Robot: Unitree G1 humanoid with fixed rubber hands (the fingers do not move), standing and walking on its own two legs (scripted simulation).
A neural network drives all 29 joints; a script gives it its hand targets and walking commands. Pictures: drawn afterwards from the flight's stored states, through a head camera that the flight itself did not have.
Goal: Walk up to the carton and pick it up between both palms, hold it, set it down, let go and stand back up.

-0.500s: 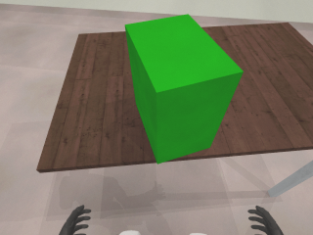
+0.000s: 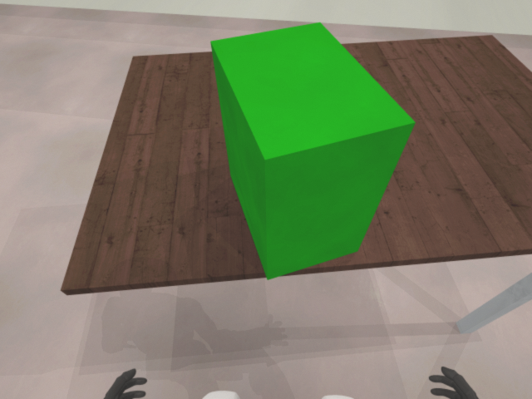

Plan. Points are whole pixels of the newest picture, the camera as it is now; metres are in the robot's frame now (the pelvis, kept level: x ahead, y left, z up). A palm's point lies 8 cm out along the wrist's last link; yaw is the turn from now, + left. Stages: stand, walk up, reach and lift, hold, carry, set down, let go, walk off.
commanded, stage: stand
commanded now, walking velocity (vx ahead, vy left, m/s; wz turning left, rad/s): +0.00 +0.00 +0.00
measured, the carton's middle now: (292, 158) +0.43 -0.01 +0.12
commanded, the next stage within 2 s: walk up in 1.86 s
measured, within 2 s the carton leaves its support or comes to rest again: neither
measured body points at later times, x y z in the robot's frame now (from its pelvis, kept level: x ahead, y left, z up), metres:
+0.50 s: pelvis -0.01 +0.00 +0.00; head +0.01 +0.00 +0.45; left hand +0.09 +0.27 -0.13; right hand +0.10 -0.30 -0.12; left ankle +0.00 +0.12 -0.72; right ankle -0.01 -0.12 -0.72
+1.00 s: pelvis -0.02 +0.00 +0.00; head -0.01 +0.00 +0.45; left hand +0.06 +0.27 -0.13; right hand +0.07 -0.29 -0.13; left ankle +0.00 +0.12 -0.72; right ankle -0.01 -0.12 -0.72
